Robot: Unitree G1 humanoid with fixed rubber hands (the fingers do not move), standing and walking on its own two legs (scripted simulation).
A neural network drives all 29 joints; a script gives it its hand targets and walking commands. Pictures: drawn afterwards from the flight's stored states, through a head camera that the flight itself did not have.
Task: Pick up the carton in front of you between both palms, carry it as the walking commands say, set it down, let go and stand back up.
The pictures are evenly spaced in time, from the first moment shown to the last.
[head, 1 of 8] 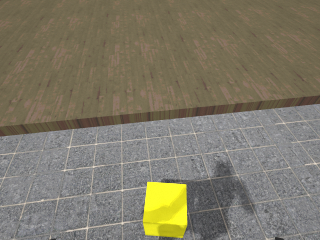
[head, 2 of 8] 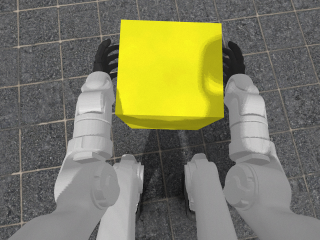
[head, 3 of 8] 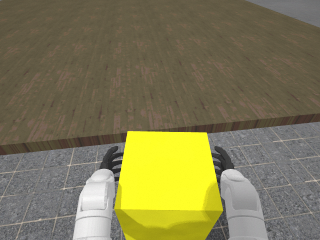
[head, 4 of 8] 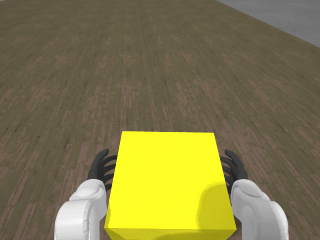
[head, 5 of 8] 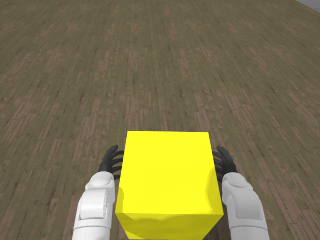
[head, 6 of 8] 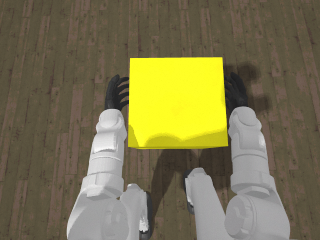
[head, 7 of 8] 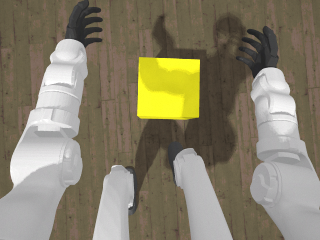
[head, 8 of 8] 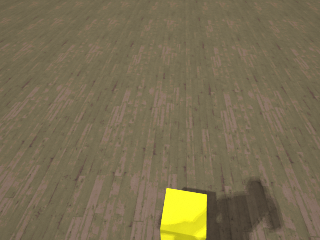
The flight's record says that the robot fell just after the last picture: no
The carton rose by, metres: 0.88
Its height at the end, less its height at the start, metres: +0.11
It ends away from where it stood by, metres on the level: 2.81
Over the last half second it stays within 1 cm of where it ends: yes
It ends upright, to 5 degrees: yes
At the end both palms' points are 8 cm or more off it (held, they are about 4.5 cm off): yes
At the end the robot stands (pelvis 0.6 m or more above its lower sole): yes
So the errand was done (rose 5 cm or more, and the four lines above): yes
